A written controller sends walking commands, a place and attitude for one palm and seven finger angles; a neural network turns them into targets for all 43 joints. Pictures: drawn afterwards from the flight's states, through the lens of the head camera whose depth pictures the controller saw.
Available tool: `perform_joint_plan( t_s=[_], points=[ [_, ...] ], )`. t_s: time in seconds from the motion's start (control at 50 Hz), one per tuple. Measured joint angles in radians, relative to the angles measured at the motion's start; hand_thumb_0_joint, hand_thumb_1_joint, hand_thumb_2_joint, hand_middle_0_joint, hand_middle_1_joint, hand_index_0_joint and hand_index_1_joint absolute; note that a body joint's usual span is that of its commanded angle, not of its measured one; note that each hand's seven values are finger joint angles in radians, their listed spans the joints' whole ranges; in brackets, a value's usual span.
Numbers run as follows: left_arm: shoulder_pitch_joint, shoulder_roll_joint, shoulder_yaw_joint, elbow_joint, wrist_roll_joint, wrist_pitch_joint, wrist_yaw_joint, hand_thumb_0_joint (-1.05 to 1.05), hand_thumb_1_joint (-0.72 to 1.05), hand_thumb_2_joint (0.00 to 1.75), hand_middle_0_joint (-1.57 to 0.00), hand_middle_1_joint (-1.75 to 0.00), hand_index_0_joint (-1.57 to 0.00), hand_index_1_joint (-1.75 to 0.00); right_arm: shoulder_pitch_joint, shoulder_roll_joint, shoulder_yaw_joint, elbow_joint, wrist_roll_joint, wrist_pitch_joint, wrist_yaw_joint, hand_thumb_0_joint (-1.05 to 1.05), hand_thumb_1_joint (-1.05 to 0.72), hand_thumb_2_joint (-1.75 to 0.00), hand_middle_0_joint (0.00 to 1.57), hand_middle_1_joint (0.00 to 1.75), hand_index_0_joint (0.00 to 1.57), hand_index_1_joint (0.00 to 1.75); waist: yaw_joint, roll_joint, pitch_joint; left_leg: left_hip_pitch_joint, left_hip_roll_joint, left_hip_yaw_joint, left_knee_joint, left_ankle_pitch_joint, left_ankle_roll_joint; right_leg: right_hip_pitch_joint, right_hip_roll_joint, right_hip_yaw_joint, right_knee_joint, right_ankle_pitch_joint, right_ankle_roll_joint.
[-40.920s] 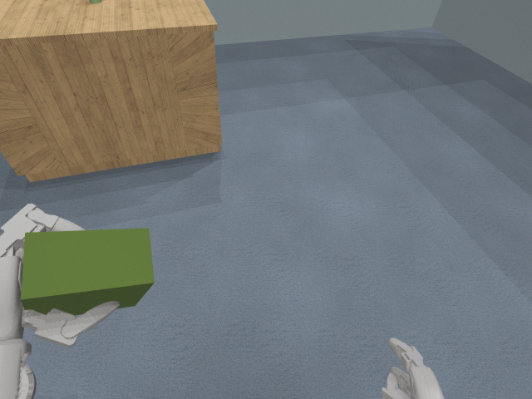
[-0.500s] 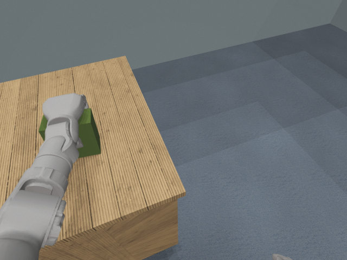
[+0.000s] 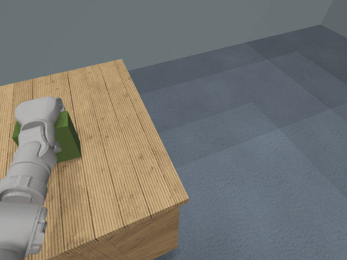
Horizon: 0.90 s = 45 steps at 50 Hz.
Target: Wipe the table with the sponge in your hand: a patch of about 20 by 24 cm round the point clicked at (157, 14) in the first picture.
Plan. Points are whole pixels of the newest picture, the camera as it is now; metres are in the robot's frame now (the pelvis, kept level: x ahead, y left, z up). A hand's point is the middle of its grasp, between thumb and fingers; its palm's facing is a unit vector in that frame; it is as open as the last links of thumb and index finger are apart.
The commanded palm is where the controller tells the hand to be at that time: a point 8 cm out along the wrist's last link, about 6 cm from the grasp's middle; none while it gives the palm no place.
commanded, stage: slide back across to the first lane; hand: left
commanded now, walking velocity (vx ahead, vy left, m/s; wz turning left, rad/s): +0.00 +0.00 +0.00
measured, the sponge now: (53, 144) +0.40 +0.32 +0.02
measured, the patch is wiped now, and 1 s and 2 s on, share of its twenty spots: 1.00 1.00 1.00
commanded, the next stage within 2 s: wipe back along the first lane in 0.22 s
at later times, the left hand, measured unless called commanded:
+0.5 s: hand (33, 139) +0.38 +0.34 +0.08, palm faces -0.10 -0.01 -1.00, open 10.5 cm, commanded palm +0.35 +0.33 +0.13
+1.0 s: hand (38, 153) +0.34 +0.32 +0.07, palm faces -0.07 -0.03 -1.00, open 10.5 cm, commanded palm +0.31 +0.31 +0.12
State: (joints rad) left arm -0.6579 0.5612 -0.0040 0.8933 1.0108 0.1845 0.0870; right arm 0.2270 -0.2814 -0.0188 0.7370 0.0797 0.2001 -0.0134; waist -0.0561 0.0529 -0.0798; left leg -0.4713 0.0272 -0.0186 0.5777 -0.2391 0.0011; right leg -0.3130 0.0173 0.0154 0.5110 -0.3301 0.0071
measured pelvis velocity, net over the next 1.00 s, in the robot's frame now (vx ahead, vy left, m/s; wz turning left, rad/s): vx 0.00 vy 0.00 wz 0.04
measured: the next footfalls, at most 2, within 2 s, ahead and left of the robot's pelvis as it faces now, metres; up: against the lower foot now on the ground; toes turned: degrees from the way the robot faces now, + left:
none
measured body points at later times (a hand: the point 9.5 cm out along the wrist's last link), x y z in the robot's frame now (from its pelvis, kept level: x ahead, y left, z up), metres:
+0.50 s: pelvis +0.01 +0.00 +0.00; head +0.04 -0.01 +0.45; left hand +0.38 +0.33 +0.13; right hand +0.14 -0.26 -0.12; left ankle +0.03 +0.12 -0.73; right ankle -0.05 -0.13 -0.73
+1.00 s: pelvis +0.00 +0.00 +0.00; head +0.02 -0.02 +0.45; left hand +0.34 +0.31 +0.12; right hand +0.17 -0.25 -0.11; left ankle +0.03 +0.12 -0.73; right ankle -0.05 -0.13 -0.73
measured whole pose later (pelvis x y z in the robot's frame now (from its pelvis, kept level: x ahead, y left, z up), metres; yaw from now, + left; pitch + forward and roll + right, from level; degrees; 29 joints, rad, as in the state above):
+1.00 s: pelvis +0.00 +0.00 +0.00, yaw +2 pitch +4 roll -1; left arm -0.38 0.52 -0.05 0.53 0.97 0.22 0.07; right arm 0.12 -0.28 -0.01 0.67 0.08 0.21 -0.02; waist 0.02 0.07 -0.05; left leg -0.40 0.01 -0.05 0.55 -0.23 0.00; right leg -0.23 0.00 -0.02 0.48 -0.33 0.01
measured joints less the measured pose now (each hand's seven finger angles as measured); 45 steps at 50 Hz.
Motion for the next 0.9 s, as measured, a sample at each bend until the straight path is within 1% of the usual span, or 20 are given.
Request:
perform_joint_plan(
  t_s=[0.1,0.22,0.28,0.36,0.46,0.58,0.74,0.8,0.9],
  points=[
    [0.032,0.024,-0.006,-0.048,-0.005,-0.029,-0.035,0.01,-0.55,1.05,-0.69,-1.33,-0.72,-1.31,-0.022,-0.005,-0.004,-0.016,-0.001,-0.007,-0.004,0.0,-0.9,-0.9,0.2,0.3,0.2,0.3,0.02,-0.001,0.009,0.013,-0.007,-0.008,-0.007,0.0,0.003,0.022,-0.005,-0.009,-0.018,0.002,0.002],
    [0.053,0.041,0.0,-0.087,-0.011,-0.08,-0.066,0.01,-0.55,1.05,-0.69,-1.33,-0.72,-1.31,-0.056,-0.008,-0.003,-0.029,-0.002,-0.011,-0.011,0.0,-0.9,-0.9,0.2,0.3,0.2,0.3,0.041,-0.004,0.023,0.024,-0.013,-0.016,-0.013,0.001,0.005,0.04,-0.011,-0.018,-0.031,0.003,0.003],
    [0.064,0.048,0.007,-0.104,-0.004,-0.101,-0.069,0.01,-0.55,1.05,-0.69,-1.33,-0.72,-1.31,-0.068,-0.008,-0.004,-0.036,-0.005,-0.01,-0.01,0.0,-0.9,-0.9,0.2,0.3,0.2,0.3,0.047,-0.005,0.025,0.023,-0.015,-0.018,-0.014,0.002,0.005,0.04,-0.012,-0.02,-0.032,0.003,0.002],
    [0.09,0.05,0.018,-0.133,-0.007,-0.118,-0.063,0.01,-0.55,1.05,-0.69,-1.33,-0.72,-1.31,-0.074,-0.006,-0.005,-0.043,-0.007,-0.005,-0.008,0.0,-0.9,-0.9,0.2,0.3,0.2,0.3,0.053,-0.002,0.027,0.022,-0.016,-0.019,-0.015,0.002,0.006,0.04,-0.012,-0.021,-0.035,0.004,0.002],
    [0.124,0.039,0.011,-0.177,-0.017,-0.104,-0.046,0.01,-0.55,1.05,-0.68,-1.33,-0.72,-1.31,-0.068,-0.004,-0.009,-0.042,-0.008,0.002,-0.003,0.0,-0.9,-0.9,0.2,0.3,0.2,0.3,0.058,0.002,0.025,0.023,-0.017,-0.02,-0.016,0.002,0.006,0.043,-0.013,-0.023,-0.037,0.004,0.003],
    [0.191,0.013,0.005,-0.252,-0.036,-0.063,-0.025,0.01,-0.54,1.05,-0.67,-1.34,-0.71,-1.32,-0.062,-0.003,-0.009,-0.039,-0.006,0.016,0.004,0.0,-0.9,-0.9,0.2,0.3,0.2,0.3,0.059,0.01,0.021,0.039,-0.018,-0.018,-0.02,0.003,0.007,0.057,-0.014,-0.021,-0.042,0.005,0.004],
    [0.265,-0.018,-0.003,-0.33,-0.059,-0.013,-0.016,0.0,-0.53,1.05,-0.66,-1.35,-0.7,-1.33,-0.074,-0.003,0.002,-0.044,-0.002,0.022,0.004,0.01,-0.9,-0.9,0.2,0.3,0.2,0.3,0.06,0.014,0.022,0.068,-0.02,-0.019,-0.03,0.007,0.006,0.084,-0.016,-0.021,-0.045,0.006,0.005],
    [0.269,-0.024,-0.009,-0.335,-0.059,0.0,-0.017,0.0,-0.53,1.04,-0.66,-1.35,-0.69,-1.33,-0.082,-0.002,0.007,-0.048,0.0,0.021,0.002,0.01,-0.9,-0.9,0.2,0.3,0.2,0.3,0.061,0.011,0.024,0.072,-0.02,-0.022,-0.032,0.011,0.005,0.087,-0.017,-0.025,-0.042,0.006,0.003],
    [0.269,-0.033,-0.033,-0.348,-0.044,0.021,-0.016,0.0,-0.52,1.04,-0.65,-1.36,-0.69,-1.34,-0.096,-0.002,0.01,-0.058,-0.001,0.016,0.0,0.01,-0.9,-0.9,0.2,0.3,0.2,0.3,0.066,0.011,0.028,0.071,-0.02,-0.028,-0.031,0.014,0.001,0.087,-0.015,-0.031,-0.037,0.005,0.0]
  ],
)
